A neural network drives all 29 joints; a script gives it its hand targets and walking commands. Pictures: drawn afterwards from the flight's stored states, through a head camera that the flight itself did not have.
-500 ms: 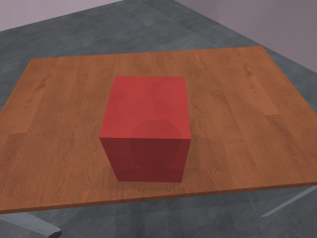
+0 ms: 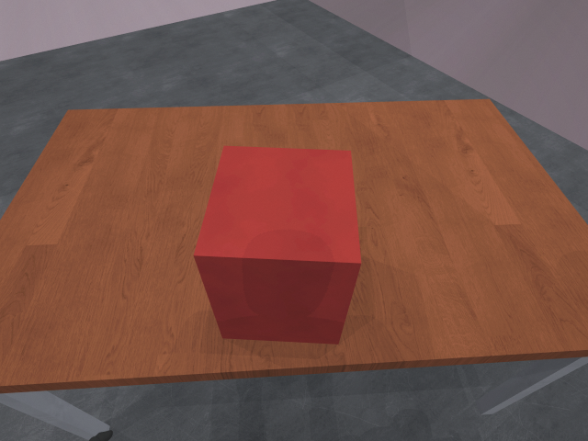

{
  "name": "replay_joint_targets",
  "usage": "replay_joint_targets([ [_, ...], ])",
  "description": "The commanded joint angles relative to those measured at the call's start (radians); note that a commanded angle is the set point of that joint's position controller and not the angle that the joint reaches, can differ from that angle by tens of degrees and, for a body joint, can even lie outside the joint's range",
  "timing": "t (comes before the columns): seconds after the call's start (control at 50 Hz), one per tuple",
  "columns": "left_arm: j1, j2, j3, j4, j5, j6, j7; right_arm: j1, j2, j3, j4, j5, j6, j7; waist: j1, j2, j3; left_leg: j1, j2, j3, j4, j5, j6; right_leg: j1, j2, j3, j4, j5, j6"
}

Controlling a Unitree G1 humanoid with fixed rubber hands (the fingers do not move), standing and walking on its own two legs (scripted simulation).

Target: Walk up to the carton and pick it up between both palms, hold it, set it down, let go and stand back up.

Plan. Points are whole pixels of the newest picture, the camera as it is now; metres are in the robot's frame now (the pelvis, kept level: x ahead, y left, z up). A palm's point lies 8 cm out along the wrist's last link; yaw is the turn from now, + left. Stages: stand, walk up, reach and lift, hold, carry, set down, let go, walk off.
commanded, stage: walk up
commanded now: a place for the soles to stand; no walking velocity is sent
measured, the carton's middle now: (283, 249) +0.40 +0.03 -0.01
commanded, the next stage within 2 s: reach and lift in 0.86 s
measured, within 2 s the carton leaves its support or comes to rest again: neither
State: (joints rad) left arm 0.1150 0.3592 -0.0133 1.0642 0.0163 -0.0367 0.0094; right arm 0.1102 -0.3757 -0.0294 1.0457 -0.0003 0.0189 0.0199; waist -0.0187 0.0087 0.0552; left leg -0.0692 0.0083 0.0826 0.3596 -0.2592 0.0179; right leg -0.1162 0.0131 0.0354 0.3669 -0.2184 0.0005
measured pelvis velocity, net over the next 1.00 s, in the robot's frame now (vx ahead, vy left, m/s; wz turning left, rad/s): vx -0.04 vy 0.00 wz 0.05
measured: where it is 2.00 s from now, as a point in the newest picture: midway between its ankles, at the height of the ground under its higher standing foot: outside the picture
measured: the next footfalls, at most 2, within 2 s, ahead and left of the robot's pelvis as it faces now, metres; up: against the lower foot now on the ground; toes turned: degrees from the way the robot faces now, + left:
none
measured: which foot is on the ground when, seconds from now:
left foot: down 0.00-1.00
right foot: down 0.00-1.00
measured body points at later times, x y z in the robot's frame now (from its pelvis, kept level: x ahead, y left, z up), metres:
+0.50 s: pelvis -0.02 +0.00 +0.00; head -0.01 +0.00 +0.45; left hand +0.06 +0.31 -0.12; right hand +0.07 -0.30 -0.13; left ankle -0.04 +0.10 -0.75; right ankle -0.01 -0.12 -0.75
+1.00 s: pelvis -0.04 +0.00 -0.02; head +0.01 +0.01 +0.43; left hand +0.11 +0.30 -0.13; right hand +0.11 -0.29 -0.14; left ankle -0.04 +0.10 -0.75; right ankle -0.01 -0.12 -0.75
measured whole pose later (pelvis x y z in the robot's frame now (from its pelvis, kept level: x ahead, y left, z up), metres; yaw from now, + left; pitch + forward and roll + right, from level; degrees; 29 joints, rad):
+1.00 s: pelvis -0.04 +0.00 -0.02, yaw +3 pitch -2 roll -1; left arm 0.03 0.35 0.03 0.68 0.01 0.46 0.01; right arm 0.00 -0.31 -0.14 1.03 -0.07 -0.04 0.08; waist -0.03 -0.01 0.12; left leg -0.27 0.00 0.03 0.63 -0.33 0.02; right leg -0.28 0.00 -0.02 0.60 -0.29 0.00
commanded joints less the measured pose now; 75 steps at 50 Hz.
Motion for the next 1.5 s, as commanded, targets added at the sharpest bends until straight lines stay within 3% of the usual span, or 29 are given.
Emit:
replay_joint_targets([
  [0.0, -0.042, 0.217, 0.044, -0.058, -0.005, -0.015, 0.016, -0.033, -0.220, -0.045, -0.060, -0.006, -0.013, -0.012, -0.018, 0.035, -0.103, 0.049, 0.128, -0.091, -0.029, 0.303, 0.021, 0.004, -0.126, 0.093, -0.041, 0.347, -0.045],
  [0.08, -0.057, 0.221, 0.038, -0.061, -0.008, -0.010, 0.015, -0.025, -0.210, -0.045, -0.041, 0.001, -0.011, -0.013, 0.001, -0.027, -0.090, 0.033, 0.135, -0.121, -0.061, 0.301, 0.021, 0.012, -0.130, 0.074, -0.025, 0.304, -0.039],
  [0.1, -0.031, 0.218, 0.042, -0.043, -0.003, -0.003, 0.017, -0.040, -0.220, -0.042, -0.034, 0.005, -0.013, -0.018, 0.000, 0.034, -0.058, 0.008, 0.130, -0.100, -0.066, 0.280, 0.026, 0.000, -0.105, 0.069, -0.021, 0.248, -0.041],
  [0.12, -0.037, 0.225, 0.039, -0.051, -0.009, -0.002, 0.017, -0.027, -0.199, -0.033, -0.032, 0.007, -0.014, -0.019, 0.013, -0.049, -0.063, -0.027, 0.142, -0.132, -0.075, 0.267, 0.039, 0.037, -0.107, 0.049, -0.018, 0.246, -0.030],
  [0.16, -0.024, 0.214, 0.035, -0.046, -0.008, -0.001, 0.015, -0.047, -0.190, -0.030, -0.034, 0.002, -0.019, -0.018, 0.020, 0.031, -0.108, 0.030, 0.140, -0.120, -0.067, 0.308, 0.040, 0.021, -0.117, 0.055, -0.013, 0.255, -0.039],
  [0.18, -0.004, 0.219, 0.030, -0.036, -0.002, -0.002, 0.017, -0.057, -0.196, -0.033, -0.050, 0.001, -0.020, -0.017, 0.019, -0.023, -0.087, 0.003, 0.137, -0.120, -0.070, 0.249, 0.035, 0.005, -0.108, 0.045, -0.014, 0.247, -0.034],
  [0.2, -0.031, 0.221, 0.041, -0.033, 0.005, -0.003, 0.013, -0.072, -0.184, -0.039, -0.033, -0.008, -0.015, -0.014, 0.024, 0.028, -0.064, 0.009, 0.130, -0.107, -0.068, 0.227, 0.028, -0.001, -0.129, 0.065, -0.033, 0.255, -0.039],
  [0.22, -0.037, 0.207, 0.037, -0.035, 0.002, -0.007, 0.014, -0.039, -0.180, -0.036, -0.050, -0.007, -0.015, -0.013, 0.005, -0.024, -0.102, 0.016, 0.132, -0.117, -0.082, 0.215, 0.033, -0.005, -0.130, 0.056, -0.031, 0.224, -0.028],
  [0.3, -0.030, 0.235, 0.036, -0.028, 0.002, -0.011, 0.011, -0.059, -0.205, -0.050, -0.030, -0.005, -0.015, -0.013, 0.016, 0.015, -0.046, 0.020, 0.120, -0.107, -0.075, 0.147, 0.012, -0.038, -0.134, 0.091, -0.070, 0.222, -0.032],
  [0.34, -0.067, 0.238, 0.041, -0.020, 0.006, -0.012, 0.008, -0.008, -0.182, -0.043, -0.029, 0.004, -0.017, -0.012, -0.002, -0.053, -0.044, 0.003, 0.116, -0.132, -0.102, 0.151, 0.005, 0.000, -0.135, 0.072, -0.062, 0.223, -0.032],
  [0.38, -0.030, 0.233, 0.038, -0.023, 0.001, -0.012, 0.009, -0.031, -0.202, -0.044, -0.029, -0.007, -0.023, -0.009, 0.003, 0.039, -0.047, 0.014, 0.124, -0.124, -0.078, 0.209, 0.029, -0.023, -0.131, 0.080, -0.079, 0.255, -0.032],
  [0.4, -0.045, 0.243, 0.046, -0.023, 0.000, -0.011, 0.011, 0.006, -0.179, -0.036, -0.017, -0.003, -0.020, -0.010, -0.002, -0.028, -0.064, 0.009, 0.120, -0.140, -0.088, 0.246, 0.021, 0.003, -0.121, 0.075, -0.060, 0.257, -0.028],
  [0.44, -0.012, 0.197, 0.029, -0.008, -0.004, -0.009, 0.009, -0.043, -0.208, -0.048, -0.033, -0.007, -0.017, -0.015, 0.015, 0.014, -0.070, 0.034, 0.130, -0.128, -0.086, 0.228, 0.030, -0.012, -0.126, 0.060, -0.070, 0.221, -0.016],
  [0.46, -0.053, 0.213, 0.037, -0.016, 0.002, -0.010, 0.012, -0.040, -0.174, -0.040, -0.032, 0.002, -0.016, -0.011, 0.005, -0.062, -0.070, -0.007, 0.122, -0.152, -0.078, 0.176, 0.023, 0.018, -0.121, 0.056, -0.074, 0.221, -0.019],
  [0.58, -0.051, 0.206, 0.038, -0.020, 0.000, -0.008, 0.011, -0.030, -0.184, -0.028, -0.019, -0.011, -0.021, -0.011, 0.011, 0.028, -0.006, -0.086, 0.128, -0.171, -0.139, 0.036, 0.031, -0.021, -0.123, 0.080, -0.093, 0.096, -0.032],
  [0.64, -0.017, 0.221, 0.035, -0.017, 0.001, -0.011, 0.008, -0.020, -0.210, -0.038, -0.018, -0.006, -0.020, -0.011, 0.005, 0.017, -0.099, -0.027, 0.122, -0.152, -0.096, 0.179, 0.018, 0.050, -0.141, 0.070, -0.068, 0.236, -0.032],
  [0.66, -0.037, 0.234, 0.045, -0.027, 0.002, -0.013, 0.010, -0.026, -0.195, -0.044, -0.016, -0.004, -0.019, -0.009, 0.010, -0.025, -0.094, -0.008, 0.118, -0.167, -0.092, 0.186, 0.015, 0.043, -0.149, 0.077, -0.062, 0.232, -0.035],
  [0.84, -0.041, 0.217, 0.044, -0.024, 0.007, -0.013, 0.010, -0.005, -0.195, -0.040, -0.033, -0.010, -0.024, -0.016, 0.001, 0.006, -0.074, -0.010, 0.134, -0.166, -0.107, 0.195, 0.023, 0.020, -0.132, 0.042, -0.067, 0.199, -0.030],
  [0.86, -0.392, 0.157, 0.052, -0.375, -0.063, 0.190, 0.020, -0.356, -0.026, -0.112, -0.036, -0.109, -0.151, 0.011, -0.033, 0.029, 0.013, -0.250, 0.040, -0.013, 0.080, -0.101, -0.095, -0.187, -0.030, -0.079, 0.075, -0.199, -0.058],
  [0.9, -0.311, 0.130, 0.042, -0.468, -0.060, 0.439, 0.023, -0.293, -0.124, -0.176, -0.078, -0.097, -0.114, 0.057, -0.046, -0.084, -0.064, -0.209, 0.038, -0.025, 0.150, -0.074, -0.058, -0.146, -0.008, -0.093, 0.150, -0.097, -0.053],
  [1.02, -0.088, 0.135, 0.138, -0.691, 0.084, 0.587, -0.021, -0.095, -0.166, -0.132, -0.194, -0.012, -0.074, 0.055, -0.027, 0.075, -0.178, -0.029, 0.047, -0.069, 0.246, 0.287, -0.106, -0.077, 0.006, -0.131, 0.200, 0.219, -0.082],
  [1.08, -0.053, 0.139, 0.191, -0.637, 0.121, 0.579, -0.035, -0.055, -0.151, -0.119, -0.271, -0.027, -0.068, 0.022, 0.017, -0.023, -0.046, -0.142, 0.015, -0.024, 0.175, 0.156, -0.069, 0.010, -0.008, -0.093, 0.166, 0.237, -0.047],
  [1.18, -0.098, 0.133, 0.210, -0.715, 0.119, 0.530, -0.028, -0.040, -0.053, -0.063, -0.380, -0.008, -0.064, -0.011, 0.021, 0.003, -0.073, -0.085, -0.014, -0.016, 0.127, 0.164, -0.068, 0.035, -0.016, -0.060, 0.111, 0.307, -0.002],
  [1.26, -0.103, 0.118, 0.182, -0.751, 0.080, 0.470, -0.023, 0.007, -0.026, -0.082, -0.420, -0.022, -0.066, -0.017, -0.002, 0.009, -0.074, -0.076, -0.018, -0.008, 0.092, 0.117, -0.068, -0.013, -0.011, -0.055, 0.065, 0.202, -0.008],
  [1.3, -0.107, 0.150, 0.210, -0.730, 0.049, 0.427, -0.030, 0.014, 0.029, -0.060, -0.530, -0.030, -0.080, -0.044, 0.023, -0.062, -0.083, -0.072, -0.031, 0.008, 0.081, 0.128, -0.052, 0.004, -0.035, -0.037, 0.055, 0.285, 0.012],
  [1.36, -0.067, 0.160, 0.222, -0.734, 0.043, 0.367, -0.033, 0.065, 0.071, -0.049, -0.555, -0.014, -0.112, -0.057, 0.040, -0.018, -0.104, -0.068, -0.033, 0.014, 0.045, 0.122, -0.050, 0.041, -0.031, -0.019, 0.035, 0.270, 0.014],
  [1.42, -0.016, 0.133, 0.154, -0.760, -0.005, 0.337, -0.044, 0.103, 0.086, -0.083, -0.553, -0.038, -0.124, -0.071, -0.008, -0.036, -0.076, -0.006, -0.012, 0.013, 0.026, 0.135, -0.043, -0.004, -0.004, -0.054, -0.004, 0.229, 0.008],
  [1.46, -0.040, 0.140, 0.172, -0.774, -0.022, 0.305, -0.041, 0.096, 0.125, -0.059, -0.577, -0.021, -0.140, -0.074, 0.014, 0.032, -0.099, -0.007, -0.027, 0.007, 0.010, 0.149, -0.052, -0.003, -0.018, -0.034, -0.030, 0.208, -0.001],
  [1.48, -0.014, 0.138, 0.177, -0.748, -0.018, 0.293, -0.048, 0.104, 0.130, -0.049, -0.565, -0.024, -0.143, -0.076, 0.013, -0.010, -0.096, -0.024, -0.012, 0.008, 0.010, 0.186, -0.044, 0.030, -0.006, -0.046, -0.023, 0.262, 0.001],
])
